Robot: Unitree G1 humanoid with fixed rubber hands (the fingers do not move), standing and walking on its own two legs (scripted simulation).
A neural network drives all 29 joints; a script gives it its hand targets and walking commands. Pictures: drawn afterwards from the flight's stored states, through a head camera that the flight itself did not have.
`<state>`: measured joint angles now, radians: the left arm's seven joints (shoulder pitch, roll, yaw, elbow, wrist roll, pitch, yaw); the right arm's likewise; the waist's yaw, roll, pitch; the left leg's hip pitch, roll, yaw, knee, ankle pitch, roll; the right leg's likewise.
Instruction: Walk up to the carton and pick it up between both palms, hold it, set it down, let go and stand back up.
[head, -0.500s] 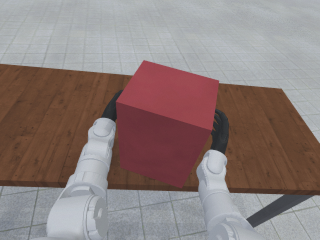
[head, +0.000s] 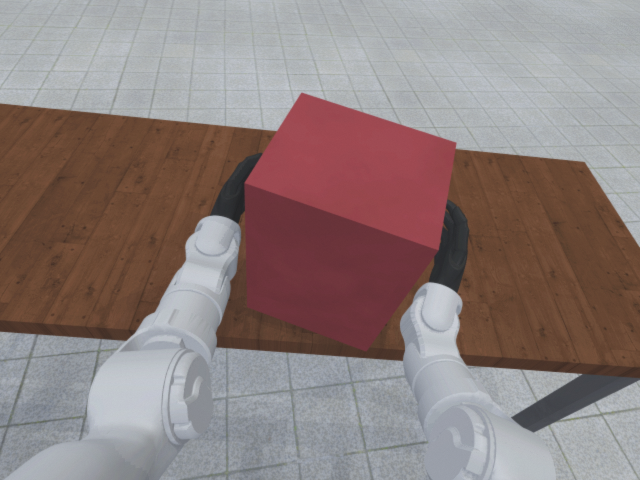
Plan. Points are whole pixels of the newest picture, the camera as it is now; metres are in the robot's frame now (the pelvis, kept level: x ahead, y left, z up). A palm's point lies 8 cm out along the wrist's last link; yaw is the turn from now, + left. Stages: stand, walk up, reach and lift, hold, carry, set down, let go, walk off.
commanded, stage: reach and lift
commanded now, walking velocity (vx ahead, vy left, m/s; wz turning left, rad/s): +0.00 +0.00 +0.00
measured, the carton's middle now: (337, 236) +0.43 -0.02 +0.07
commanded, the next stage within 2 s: none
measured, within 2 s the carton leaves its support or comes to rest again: neither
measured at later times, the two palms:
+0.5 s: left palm (243, 204) +0.44 +0.11 +0.11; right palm (460, 256) +0.38 -0.17 +0.10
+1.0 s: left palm (183, 189) +0.39 +0.16 +0.18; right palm (451, 211) +0.37 -0.12 +0.19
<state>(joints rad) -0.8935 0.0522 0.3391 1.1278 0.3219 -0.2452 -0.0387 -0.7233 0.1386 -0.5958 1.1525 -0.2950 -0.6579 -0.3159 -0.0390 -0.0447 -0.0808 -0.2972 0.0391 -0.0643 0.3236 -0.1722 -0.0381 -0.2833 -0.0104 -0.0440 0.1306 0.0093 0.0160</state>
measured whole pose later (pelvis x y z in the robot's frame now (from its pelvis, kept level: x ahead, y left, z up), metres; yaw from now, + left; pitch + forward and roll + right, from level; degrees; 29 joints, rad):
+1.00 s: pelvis +0.02 +0.02 -0.01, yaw +2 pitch -14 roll -3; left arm -0.67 -0.03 0.27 0.36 0.28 0.55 0.01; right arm -0.71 0.06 -0.18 0.74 0.11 0.07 -0.25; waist -0.11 -0.12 0.08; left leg 0.12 0.03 -0.07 0.42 -0.31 -0.01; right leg 0.15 -0.02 -0.06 0.21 -0.12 0.05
